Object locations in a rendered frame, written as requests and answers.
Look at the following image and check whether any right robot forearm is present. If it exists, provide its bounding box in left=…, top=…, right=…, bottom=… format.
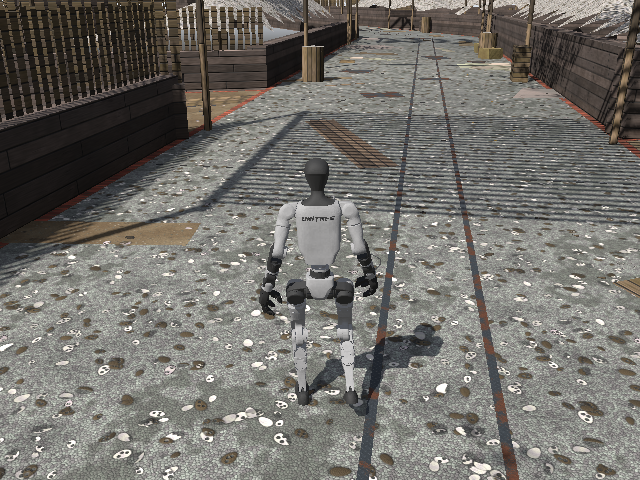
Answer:
left=357, top=239, right=376, bottom=280

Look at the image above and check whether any robot right hand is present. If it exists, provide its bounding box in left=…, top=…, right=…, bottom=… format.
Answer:
left=355, top=276, right=378, bottom=297

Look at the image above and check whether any robot right shin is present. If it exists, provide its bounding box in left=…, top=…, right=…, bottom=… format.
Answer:
left=340, top=324, right=355, bottom=392

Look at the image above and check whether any robot left hand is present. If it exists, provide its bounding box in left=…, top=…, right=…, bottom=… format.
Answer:
left=259, top=288, right=282, bottom=316

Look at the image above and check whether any robot right upper arm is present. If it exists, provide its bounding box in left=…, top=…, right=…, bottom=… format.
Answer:
left=339, top=201, right=367, bottom=255

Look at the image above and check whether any robot left upper arm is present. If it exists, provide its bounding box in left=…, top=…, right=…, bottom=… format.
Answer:
left=272, top=202, right=297, bottom=259

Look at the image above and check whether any left robot forearm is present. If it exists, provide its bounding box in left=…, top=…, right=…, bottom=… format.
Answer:
left=261, top=243, right=282, bottom=292

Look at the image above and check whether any left robot thigh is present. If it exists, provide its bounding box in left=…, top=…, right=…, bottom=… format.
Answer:
left=286, top=279, right=308, bottom=346

